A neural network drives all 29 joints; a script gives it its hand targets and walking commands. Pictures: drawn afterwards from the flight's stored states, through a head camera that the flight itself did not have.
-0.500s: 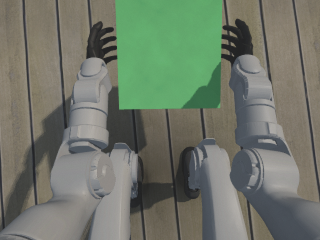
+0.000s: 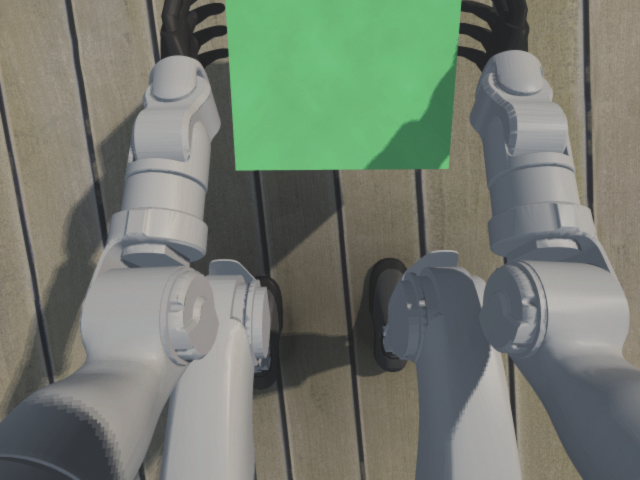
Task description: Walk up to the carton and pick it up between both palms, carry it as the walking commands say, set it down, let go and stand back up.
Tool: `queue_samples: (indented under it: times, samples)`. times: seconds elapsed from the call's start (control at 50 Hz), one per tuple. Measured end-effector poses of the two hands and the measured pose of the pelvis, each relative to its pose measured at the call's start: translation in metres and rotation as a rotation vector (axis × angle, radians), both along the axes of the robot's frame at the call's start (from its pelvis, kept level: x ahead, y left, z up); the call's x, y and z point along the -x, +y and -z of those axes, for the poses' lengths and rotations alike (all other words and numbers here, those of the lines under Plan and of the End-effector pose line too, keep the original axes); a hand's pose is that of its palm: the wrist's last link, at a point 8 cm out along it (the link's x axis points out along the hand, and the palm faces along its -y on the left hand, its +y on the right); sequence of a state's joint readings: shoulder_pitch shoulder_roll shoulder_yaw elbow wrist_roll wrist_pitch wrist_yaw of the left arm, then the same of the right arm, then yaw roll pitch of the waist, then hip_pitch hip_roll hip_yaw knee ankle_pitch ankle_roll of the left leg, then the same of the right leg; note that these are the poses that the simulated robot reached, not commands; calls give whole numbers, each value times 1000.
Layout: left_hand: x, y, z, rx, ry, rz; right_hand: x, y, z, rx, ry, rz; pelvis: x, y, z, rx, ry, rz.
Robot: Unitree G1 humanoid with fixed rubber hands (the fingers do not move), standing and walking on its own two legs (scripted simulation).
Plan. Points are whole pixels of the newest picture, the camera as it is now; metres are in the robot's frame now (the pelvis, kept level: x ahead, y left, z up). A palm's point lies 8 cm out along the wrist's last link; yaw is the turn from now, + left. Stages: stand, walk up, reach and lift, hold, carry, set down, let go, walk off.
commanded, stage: set down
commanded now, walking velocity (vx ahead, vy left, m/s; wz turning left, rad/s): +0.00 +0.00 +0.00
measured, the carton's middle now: (338, 47) +0.56 -0.04 -0.22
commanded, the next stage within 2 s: none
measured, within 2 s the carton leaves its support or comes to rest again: rests again in 1.32 s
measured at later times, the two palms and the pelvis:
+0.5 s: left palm (205, 62) +0.55 +0.12 -0.21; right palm (472, 58) +0.54 -0.20 -0.22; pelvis +0.00 +0.00 -0.04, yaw +0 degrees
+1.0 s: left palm (206, 65) +0.56 +0.13 -0.23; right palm (466, 58) +0.54 -0.20 -0.23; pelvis +0.00 +0.00 -0.06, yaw +0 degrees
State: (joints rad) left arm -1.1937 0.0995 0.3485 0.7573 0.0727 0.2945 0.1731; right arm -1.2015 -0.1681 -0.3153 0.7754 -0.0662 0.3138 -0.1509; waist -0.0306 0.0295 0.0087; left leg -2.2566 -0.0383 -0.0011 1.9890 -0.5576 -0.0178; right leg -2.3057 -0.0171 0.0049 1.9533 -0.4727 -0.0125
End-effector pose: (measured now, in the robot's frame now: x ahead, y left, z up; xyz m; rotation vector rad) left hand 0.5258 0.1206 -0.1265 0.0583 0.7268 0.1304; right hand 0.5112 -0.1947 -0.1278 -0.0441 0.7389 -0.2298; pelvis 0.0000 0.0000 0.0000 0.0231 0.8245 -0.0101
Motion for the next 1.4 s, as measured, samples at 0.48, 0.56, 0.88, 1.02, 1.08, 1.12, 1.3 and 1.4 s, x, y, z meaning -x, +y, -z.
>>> queue_samples:
  times: [0.48, 0.56, 0.88, 1.02, 1.08, 1.12, 1.3, 1.4]
  samples:
    - [-25, 3, 85, 12, 42, 53, -27, -5, 86, -23, 45, -66, -2, 2, 42, 5, -114, 0]
    - [-29, 3, 93, 16, 41, 55, -30, -6, 95, -29, 43, -69, -2, 3, 48, 7, -136, -1]
    - [-30, 7, 106, 21, 44, 58, -32, -4, 104, -42, 43, -78, 1, 5, 62, 17, -214, -11]
    - [-31, 8, 108, 36, 45, 63, -33, -5, 106, -52, 43, -85, 4, 5, 64, 18, -237, -14]
    - [-31, 8, 108, 40, 45, 66, -34, -5, 106, -56, 43, -88, 4, 5, 65, 19, -244, -14]
    - [-32, 8, 109, 42, 45, 69, -34, -5, 107, -60, 43, -90, 4, 5, 66, 19, -246, -14]
    - [-35, 9, 114, 57, 38, 71, -37, -7, 112, -76, 34, -95, 0, 4, 67, 18, -248, -16]
    - [-37, 10, 118, 65, 36, 74, -40, -7, 115, -81, 36, -99, -3, 3, 68, 18, -242, -16]
